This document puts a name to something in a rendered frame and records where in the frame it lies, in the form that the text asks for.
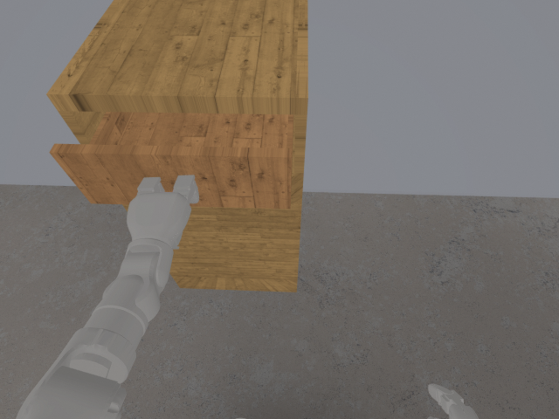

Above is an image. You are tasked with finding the left robot forearm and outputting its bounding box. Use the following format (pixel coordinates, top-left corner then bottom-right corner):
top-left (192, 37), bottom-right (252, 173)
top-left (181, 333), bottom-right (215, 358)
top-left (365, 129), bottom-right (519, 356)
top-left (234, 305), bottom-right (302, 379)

top-left (16, 238), bottom-right (174, 419)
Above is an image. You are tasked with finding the robot left hand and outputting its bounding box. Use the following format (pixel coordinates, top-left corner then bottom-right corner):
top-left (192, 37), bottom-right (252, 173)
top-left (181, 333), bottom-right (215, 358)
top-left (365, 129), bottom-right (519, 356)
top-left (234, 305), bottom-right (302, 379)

top-left (127, 175), bottom-right (199, 250)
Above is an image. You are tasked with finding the cabinet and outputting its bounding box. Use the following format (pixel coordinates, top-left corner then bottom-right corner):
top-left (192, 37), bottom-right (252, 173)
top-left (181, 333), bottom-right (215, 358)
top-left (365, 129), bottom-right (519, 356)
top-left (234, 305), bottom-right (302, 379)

top-left (46, 0), bottom-right (308, 292)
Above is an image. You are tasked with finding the robot left upper arm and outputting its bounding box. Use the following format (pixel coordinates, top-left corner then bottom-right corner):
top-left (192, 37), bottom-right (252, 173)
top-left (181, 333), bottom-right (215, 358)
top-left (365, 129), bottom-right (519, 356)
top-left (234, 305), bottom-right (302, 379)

top-left (25, 366), bottom-right (127, 419)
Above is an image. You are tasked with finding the robot right hand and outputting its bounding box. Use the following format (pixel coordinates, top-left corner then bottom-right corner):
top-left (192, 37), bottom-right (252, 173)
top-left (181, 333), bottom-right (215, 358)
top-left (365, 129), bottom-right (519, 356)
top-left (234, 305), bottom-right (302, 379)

top-left (427, 383), bottom-right (479, 419)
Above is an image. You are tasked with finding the drawer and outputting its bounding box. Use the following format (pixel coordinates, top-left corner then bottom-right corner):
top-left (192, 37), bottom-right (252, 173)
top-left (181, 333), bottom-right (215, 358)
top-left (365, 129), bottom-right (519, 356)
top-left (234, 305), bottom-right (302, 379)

top-left (49, 112), bottom-right (293, 209)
